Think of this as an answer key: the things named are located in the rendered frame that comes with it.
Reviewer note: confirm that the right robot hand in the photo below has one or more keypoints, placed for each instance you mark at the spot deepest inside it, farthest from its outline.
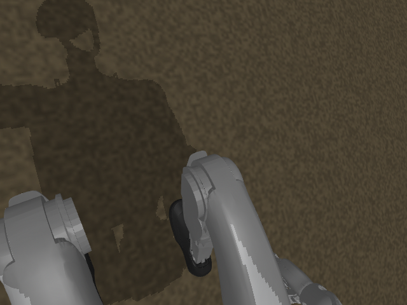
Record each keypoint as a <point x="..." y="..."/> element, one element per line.
<point x="294" y="279"/>

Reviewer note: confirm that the left robot foot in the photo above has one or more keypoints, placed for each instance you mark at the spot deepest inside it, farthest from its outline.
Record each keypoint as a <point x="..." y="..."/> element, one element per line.
<point x="88" y="260"/>

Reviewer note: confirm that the right robot arm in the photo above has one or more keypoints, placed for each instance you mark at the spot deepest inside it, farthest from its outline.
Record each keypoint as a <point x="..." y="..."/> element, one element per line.
<point x="316" y="294"/>

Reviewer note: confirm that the right robot foot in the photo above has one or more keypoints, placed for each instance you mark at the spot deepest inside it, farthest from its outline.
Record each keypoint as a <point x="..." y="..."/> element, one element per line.
<point x="182" y="236"/>

